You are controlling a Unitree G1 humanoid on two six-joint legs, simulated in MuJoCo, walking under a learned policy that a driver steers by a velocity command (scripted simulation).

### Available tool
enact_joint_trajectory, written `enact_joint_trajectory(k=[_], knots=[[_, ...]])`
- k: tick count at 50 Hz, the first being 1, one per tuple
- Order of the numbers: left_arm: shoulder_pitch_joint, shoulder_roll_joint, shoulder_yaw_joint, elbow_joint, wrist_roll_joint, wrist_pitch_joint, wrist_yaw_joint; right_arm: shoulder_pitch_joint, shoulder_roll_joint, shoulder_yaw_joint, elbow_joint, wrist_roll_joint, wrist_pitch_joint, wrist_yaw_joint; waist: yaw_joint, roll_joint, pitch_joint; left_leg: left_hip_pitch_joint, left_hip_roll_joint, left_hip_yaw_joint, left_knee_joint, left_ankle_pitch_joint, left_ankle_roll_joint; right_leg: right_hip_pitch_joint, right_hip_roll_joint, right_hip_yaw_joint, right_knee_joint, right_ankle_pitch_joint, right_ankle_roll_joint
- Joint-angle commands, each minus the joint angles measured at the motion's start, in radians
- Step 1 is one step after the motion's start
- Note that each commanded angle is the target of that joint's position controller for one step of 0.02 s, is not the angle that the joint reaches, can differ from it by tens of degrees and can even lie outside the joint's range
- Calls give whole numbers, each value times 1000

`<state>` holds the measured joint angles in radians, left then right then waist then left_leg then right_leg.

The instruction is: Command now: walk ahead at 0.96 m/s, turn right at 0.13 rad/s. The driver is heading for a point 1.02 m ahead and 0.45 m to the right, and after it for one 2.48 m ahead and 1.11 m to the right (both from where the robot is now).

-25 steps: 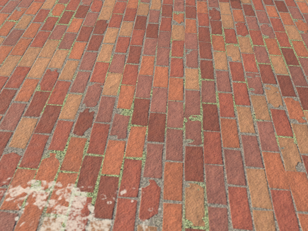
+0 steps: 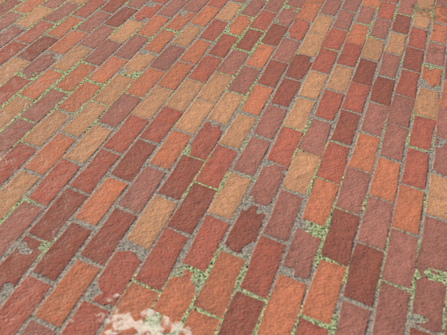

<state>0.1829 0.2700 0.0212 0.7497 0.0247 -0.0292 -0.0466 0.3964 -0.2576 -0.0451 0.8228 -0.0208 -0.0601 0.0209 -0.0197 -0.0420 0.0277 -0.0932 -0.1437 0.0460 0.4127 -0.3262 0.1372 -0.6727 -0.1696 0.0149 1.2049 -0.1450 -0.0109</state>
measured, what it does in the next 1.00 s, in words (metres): walks ahead, turning right: right foot, then left foot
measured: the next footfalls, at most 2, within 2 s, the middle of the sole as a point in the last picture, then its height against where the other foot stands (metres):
right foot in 0.26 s outside the picture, level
left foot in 0.64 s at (199, 230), level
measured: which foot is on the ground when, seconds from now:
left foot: down 0.00-0.24, up 0.26-0.62, down 0.64-1.00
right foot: up 0.00-0.24, down 0.26-0.66, up 0.68-1.00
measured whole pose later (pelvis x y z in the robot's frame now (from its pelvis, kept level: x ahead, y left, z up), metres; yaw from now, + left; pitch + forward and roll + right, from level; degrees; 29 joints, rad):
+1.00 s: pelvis +0.85 -0.10 -0.01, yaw -47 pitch +1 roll +2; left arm -0.02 0.33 0.05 0.58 0.04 0.00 -0.08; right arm 0.41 -0.32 -0.05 0.84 0.01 -0.08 -0.02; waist -0.07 -0.04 0.10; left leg -0.01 0.06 0.27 0.50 -0.45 -0.04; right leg -0.63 0.04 -0.11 0.66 -0.03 -0.10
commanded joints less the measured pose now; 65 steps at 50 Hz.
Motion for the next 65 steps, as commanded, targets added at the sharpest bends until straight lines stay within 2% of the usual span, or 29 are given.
enact_joint_trajectory(k=[1, 7, 11, 12, 13, 14, 15, 16, 17, 20, 23, 29, 30, 32, 33, 34, 35, 37, 40, 45, 49, 51, 52, 53, 54, 56, 58, 60, 65], knots=[[-71, 65, 16, -31, -28, 7, -7, 48, -144, -33, -36, 3, -50, 1, -28, 43, 110, -19, 233, -115, -311, 428, -71, -108, 58, -7, -121, 115, -31], [-125, 51, -5, -26, -22, -19, -23, 27, -112, 7, -1, 5, -76, -29, 16, 94, 60, 104, 232, 130, -325, 1165, -168, 91, 213, -199, -484, 318, -107], [286, 188, 42, 99, -18, 9, -5, -85, -219, -25, -18, -21, -43, -92, 252, 169, -145, 207, 301, 152, 204, 1709, -205, 501, 329, -225, -513, 183, -158], [539, 227, 69, 165, -23, 12, 4, -209, -255, -40, -48, -26, -26, -98, 398, 160, -177, 68, 285, 140, 607, 1608, -199, 691, 257, -110, -582, 162, -238], [648, 223, 81, 222, -43, 14, 18, -322, -200, -32, -65, -20, -21, -76, 443, -27, -126, -185, 101, 149, 1128, 638, -166, 829, 196, -26, -692, 177, -297], [516, 193, 69, 232, -31, 17, 24, -352, 9, 28, -139, -42, -48, -50, 242, -221, -19, -628, -11, 14, 1441, -155, -156, 879, 161, 186, -506, 312, -332], [347, 212, 69, 158, -13, 13, 35, -172, 41, 57, -225, -3, -64, -29, 73, -226, -188, -818, 29, -193, 1448, -168, -160, 987, -6, 659, -731, -14, -499], [280, 171, 73, 112, -5, 12, 41, -166, -49, 61, -209, -35, -89, -15, 68, -14, -145, -815, 93, -231, 1308, -75, -123, 871, -68, 825, -976, -411, -481], [225, 123, 64, 107, 0, 8, 40, -214, -108, 48, -190, -48, -89, -9, 28, 175, -16, -757, 138, -199, 1195, -5, -116, 657, -31, 753, -1043, -482, -411], [195, 133, 53, 106, -13, -43, 47, -270, -97, 67, -223, -71, -24, -9, -48, 199, 131, -595, 234, -153, 882, 13, -182, 254, 88, 549, -1088, -331, -358], [215, 166, 73, 94, -18, -68, 43, -431, -71, 86, -287, -34, -14, 1, 20, 105, 129, -399, 259, -78, 498, 230, -218, 119, 180, 383, -1104, -58, -317], [285, 204, 108, 89, -28, -53, 34, -501, -79, 79, -315, -5, -29, -11, 125, -21, -4, -266, 153, -61, 90, 373, -183, 485, 172, 387, -903, 336, -197], [276, 221, 113, 83, -23, -55, 36, -438, -118, 62, -296, -6, -35, -19, 93, -20, -60, -184, 127, -67, 66, 300, -171, 534, 170, 391, -798, 463, -174], [183, 251, 120, 57, -17, -67, 28, -85, -218, 10, -213, -11, -51, -45, -112, 3, -261, 223, 188, -112, 106, 143, -131, 410, 223, 342, -376, 453, -131], [141, 112, 83, 14, -14, -81, 34, 158, -296, -23, -172, -39, -54, -64, -185, 153, -398, 459, 445, -358, 105, -219, -110, 234, 265, 256, -44, -58, -140], [256, 19, 46, -70, -69, -79, 28, 52, -382, -45, -176, -58, -42, -56, -40, 526, -509, 569, 678, -978, -144, -457, 10, -54, 318, 139, 202, -370, -107], [183, 110, 50, -28, -36, -49, 45, -62, -259, -37, -205, -53, -31, -50, -45, 295, -323, 432, 620, -896, -161, -483, 19, -168, 213, 98, 264, -265, -110], [56, 134, 65, -33, -7, -24, 35, -120, -110, 2, -186, -48, -28, -40, -42, 65, -114, 205, 517, -458, -82, 220, -8, -134, 150, 55, 171, -170, -73], [19, 73, 57, -86, 13, 23, 11, -28, -72, 12, -95, -9, -44, -30, 3, 173, -69, 123, 455, -180, -29, 791, -54, -128, 121, 32, 94, -239, -42], [-71, 48, 25, -177, 9, 35, -36, -207, -128, -7, -104, 20, -51, -35, 87, 176, -15, -137, 354, 128, -131, 714, -95, 165, 155, -80, -425, 149, -38], [53, 105, 46, -138, 23, 43, -34, -164, -214, -38, -104, 38, -42, -41, 136, 133, -80, -98, 378, 178, 142, 987, -119, 431, 254, -156, -538, 150, -107], [245, 166, 80, -83, 34, 31, -4, -156, -217, -43, -125, 44, -18, -33, 208, 74, -173, -188, 371, 160, 561, 746, -144, 672, 277, -90, -634, 158, -177], [184, 223, 96, -79, 18, 27, 26, -67, -137, -27, -111, 16, 0, -22, 136, -90, -124, -371, 231, 184, 848, -175, -171, 757, 160, 51, -681, 538, -212], [166, 326, 114, -139, 1, 36, 27, 70, -123, -24, -150, -7, 27, -34, 55, -121, -226, -549, 145, 93, 1191, -426, -223, 908, -97, 446, -553, 1279, -367], [180, 334, 132, -179, -23, 43, 29, 76, -160, -22, -179, -14, 40, -46, 106, -49, -437, -638, 152, -88, 1260, -320, -239, 1028, -185, 614, -669, 1136, -495], [45, 220, 106, -196, -19, 62, 57, -69, -194, -17, -196, -20, 46, -54, 68, 71, -239, -637, 208, -148, 1055, -190, -223, 724, -89, 601, -856, 406, -433], [8, 169, 86, -163, -20, 56, 57, -96, -181, -16, -198, -29, 70, -57, 0, 72, -99, -511, 226, -136, 845, -166, -222, 487, 21, 458, -879, 429, -337], [16, 175, 89, -145, -13, 48, 46, -98, -152, -8, -192, -31, 92, -53, -7, 97, -136, -387, 213, -120, 718, -134, -224, 384, 91, 404, -868, 402, -298], [-3, 212, 113, -164, 10, 40, 20, -236, -110, 7, -240, -19, 81, -34, 30, -16, -127, -348, 162, -140, 469, -28, -201, 284, 149, 563, -981, -449, -268]])
Velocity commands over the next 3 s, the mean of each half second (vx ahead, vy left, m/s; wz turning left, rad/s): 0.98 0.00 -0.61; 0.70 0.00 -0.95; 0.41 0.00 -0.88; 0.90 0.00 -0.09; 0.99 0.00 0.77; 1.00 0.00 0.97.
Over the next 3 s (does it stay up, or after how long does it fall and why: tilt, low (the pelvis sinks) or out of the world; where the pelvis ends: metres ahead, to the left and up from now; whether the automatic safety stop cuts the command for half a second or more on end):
stays up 1.44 -1.25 0.00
